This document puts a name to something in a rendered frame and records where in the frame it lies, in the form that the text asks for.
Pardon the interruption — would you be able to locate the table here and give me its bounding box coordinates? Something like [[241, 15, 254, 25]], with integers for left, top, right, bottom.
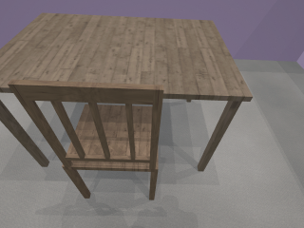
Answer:
[[0, 12, 253, 172]]

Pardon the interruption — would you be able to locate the chair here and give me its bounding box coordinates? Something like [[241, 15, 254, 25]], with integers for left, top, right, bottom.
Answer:
[[8, 79, 164, 200]]

